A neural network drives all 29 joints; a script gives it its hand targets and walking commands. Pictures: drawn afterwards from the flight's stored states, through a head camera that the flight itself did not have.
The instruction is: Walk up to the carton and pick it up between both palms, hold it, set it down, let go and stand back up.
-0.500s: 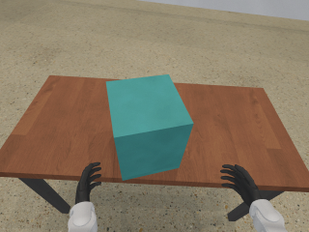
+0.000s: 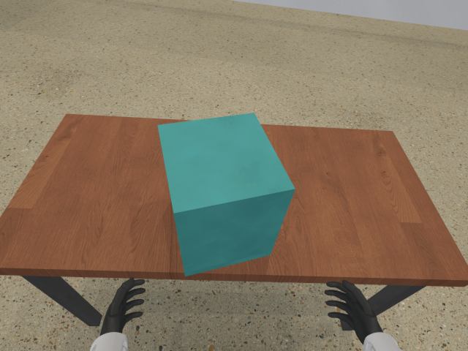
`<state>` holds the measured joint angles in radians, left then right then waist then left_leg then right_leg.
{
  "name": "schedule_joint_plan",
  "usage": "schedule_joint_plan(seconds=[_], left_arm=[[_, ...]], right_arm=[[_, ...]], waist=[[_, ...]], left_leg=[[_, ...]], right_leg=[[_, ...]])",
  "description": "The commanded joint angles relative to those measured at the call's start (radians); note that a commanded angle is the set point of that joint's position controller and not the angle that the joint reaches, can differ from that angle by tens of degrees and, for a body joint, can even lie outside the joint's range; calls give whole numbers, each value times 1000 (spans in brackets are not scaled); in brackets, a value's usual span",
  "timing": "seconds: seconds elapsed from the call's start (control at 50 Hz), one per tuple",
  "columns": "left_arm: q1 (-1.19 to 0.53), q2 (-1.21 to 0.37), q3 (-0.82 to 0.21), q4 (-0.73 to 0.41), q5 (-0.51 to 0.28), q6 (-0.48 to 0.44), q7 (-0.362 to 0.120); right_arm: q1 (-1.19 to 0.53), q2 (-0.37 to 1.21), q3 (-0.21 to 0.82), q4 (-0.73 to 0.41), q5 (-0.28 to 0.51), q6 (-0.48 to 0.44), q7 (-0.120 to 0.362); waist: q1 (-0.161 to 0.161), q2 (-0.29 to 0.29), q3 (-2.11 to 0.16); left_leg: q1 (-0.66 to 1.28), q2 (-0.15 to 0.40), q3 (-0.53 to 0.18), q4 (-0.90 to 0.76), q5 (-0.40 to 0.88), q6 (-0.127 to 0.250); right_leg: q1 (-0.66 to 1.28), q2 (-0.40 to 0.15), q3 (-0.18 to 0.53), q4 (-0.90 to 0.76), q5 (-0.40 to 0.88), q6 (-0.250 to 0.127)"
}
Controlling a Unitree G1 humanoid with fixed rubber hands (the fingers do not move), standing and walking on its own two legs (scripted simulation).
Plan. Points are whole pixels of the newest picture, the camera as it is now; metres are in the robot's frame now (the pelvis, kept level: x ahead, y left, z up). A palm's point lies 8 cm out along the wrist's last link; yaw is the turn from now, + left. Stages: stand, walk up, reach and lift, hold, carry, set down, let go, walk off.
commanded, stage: set down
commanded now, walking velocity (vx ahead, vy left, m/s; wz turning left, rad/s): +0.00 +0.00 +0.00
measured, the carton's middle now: (219, 195) +0.41 +0.04 -0.01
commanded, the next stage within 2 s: let go in 0.56 s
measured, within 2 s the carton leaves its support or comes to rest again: neither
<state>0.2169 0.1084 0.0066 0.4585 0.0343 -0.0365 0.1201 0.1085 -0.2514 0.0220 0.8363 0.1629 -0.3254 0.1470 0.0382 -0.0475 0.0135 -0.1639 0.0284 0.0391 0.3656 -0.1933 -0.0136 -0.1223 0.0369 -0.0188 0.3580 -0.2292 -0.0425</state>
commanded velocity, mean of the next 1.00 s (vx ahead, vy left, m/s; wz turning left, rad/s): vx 0.00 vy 0.00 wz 0.00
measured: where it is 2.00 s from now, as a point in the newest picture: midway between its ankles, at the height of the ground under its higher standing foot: outside the picture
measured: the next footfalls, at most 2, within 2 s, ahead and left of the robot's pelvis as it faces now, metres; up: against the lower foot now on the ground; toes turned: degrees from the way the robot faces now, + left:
none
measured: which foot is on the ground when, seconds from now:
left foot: down 0.00-1.00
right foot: down 0.00-1.00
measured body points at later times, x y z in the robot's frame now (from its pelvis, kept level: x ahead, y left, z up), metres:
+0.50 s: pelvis +0.00 +0.02 +0.00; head +0.01 +0.04 +0.45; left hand +0.16 +0.25 -0.10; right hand +0.16 -0.21 -0.09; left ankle +0.00 +0.13 -0.75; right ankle -0.02 -0.09 -0.75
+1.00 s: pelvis -0.01 +0.02 +0.00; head -0.01 +0.04 +0.45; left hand +0.16 +0.25 -0.10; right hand +0.15 -0.21 -0.09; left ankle +0.00 +0.13 -0.75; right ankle -0.02 -0.09 -0.75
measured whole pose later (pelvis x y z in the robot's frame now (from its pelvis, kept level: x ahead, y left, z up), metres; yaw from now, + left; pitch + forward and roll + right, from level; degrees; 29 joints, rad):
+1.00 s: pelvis -0.01 +0.02 +0.00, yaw -1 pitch -4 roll -1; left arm 0.17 0.21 -0.01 0.54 0.00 0.12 0.03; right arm 0.15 -0.18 -0.05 0.78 -0.01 -0.20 0.04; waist 0.01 -0.03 0.07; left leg -0.14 0.02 0.06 0.43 -0.23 0.01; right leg -0.10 0.02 0.00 0.40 -0.24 -0.01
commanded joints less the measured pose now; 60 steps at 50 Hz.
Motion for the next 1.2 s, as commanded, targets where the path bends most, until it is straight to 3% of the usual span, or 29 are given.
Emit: schedule_joint_plan(seconds=[0.0,0.36,0.74,1.08,1.1,1.14,1.18], left_arm=[[-64,71,18,-117,-2,-19,-16],[-67,164,27,-48,-7,95,-91],[-106,181,10,-48,-20,125,-90],[-136,184,8,-43,-41,136,-90],[12,222,42,58,-17,55,-91],[4,237,45,88,-16,5,-106],[-22,226,41,107,-17,-11,-113]], right_arm=[[-58,-128,-44,-104,-20,-22,-24],[-9,-67,-69,-117,-125,61,-95],[-17,-52,-100,-136,-161,80,-108],[-20,-48,-106,-189,-176,105,-112],[103,-106,-111,-156,-169,184,-147],[112,-93,-104,-176,-172,235,-160],[120,-83,-98,-180,-168,252,-160]], waist=[[-3,2,-95],[-14,51,-45],[-25,72,-46],[-27,42,-32],[-9,61,-141],[-34,24,-132],[-42,23,-81]], left_leg=[[153,-31,-1,6,243,19],[226,-10,-1,27,270,-2],[225,0,-15,32,242,-18],[189,-9,-5,23,122,-8],[44,87,-75,89,262,33],[42,100,-88,86,250,48],[12,95,-91,72,180,45]], right_leg=[[-70,-35,38,-77,215,10],[-107,-27,1,-78,157,14],[-114,-21,-4,-59,156,7],[-135,-32,5,-49,123,15],[-29,-125,93,20,193,29],[-16,-146,127,33,258,28],[-48,-149,134,12,200,28]])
